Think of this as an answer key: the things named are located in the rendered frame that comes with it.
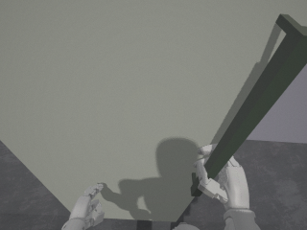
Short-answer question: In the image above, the left robot hand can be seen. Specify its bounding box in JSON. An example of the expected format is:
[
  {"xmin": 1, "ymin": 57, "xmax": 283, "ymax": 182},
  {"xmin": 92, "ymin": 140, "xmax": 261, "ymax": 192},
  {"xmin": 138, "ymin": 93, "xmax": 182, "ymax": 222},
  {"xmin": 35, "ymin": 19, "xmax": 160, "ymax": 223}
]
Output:
[{"xmin": 69, "ymin": 183, "xmax": 105, "ymax": 229}]

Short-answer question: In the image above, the right robot forearm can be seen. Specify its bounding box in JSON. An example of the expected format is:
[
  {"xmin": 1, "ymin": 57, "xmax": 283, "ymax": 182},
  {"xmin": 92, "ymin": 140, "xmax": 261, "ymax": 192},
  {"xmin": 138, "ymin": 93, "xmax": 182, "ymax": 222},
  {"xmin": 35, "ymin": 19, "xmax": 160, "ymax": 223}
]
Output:
[{"xmin": 223, "ymin": 208, "xmax": 261, "ymax": 230}]

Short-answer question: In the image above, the handle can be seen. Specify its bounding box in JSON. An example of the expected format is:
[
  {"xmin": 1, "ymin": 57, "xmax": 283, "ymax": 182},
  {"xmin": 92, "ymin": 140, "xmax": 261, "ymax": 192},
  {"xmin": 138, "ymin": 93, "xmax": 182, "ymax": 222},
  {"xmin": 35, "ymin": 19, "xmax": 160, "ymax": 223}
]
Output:
[{"xmin": 190, "ymin": 13, "xmax": 307, "ymax": 196}]

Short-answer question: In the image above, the fridge door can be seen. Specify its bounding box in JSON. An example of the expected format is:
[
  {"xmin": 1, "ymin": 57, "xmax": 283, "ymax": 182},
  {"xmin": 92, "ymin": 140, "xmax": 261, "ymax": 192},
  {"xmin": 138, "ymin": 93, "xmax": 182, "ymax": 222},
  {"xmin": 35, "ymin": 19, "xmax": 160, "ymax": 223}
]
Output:
[{"xmin": 0, "ymin": 0, "xmax": 307, "ymax": 222}]

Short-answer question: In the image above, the left robot forearm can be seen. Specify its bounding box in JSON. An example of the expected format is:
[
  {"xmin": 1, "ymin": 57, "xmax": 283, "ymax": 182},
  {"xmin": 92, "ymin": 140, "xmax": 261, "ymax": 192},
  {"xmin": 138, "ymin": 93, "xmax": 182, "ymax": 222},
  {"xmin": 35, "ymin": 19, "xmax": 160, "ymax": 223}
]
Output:
[{"xmin": 61, "ymin": 218, "xmax": 86, "ymax": 230}]

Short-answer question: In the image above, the right robot hand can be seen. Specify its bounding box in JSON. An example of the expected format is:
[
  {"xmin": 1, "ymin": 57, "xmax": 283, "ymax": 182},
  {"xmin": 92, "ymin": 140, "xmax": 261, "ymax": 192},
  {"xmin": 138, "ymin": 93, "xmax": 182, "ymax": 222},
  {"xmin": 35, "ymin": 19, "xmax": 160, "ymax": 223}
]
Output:
[{"xmin": 193, "ymin": 143, "xmax": 249, "ymax": 211}]

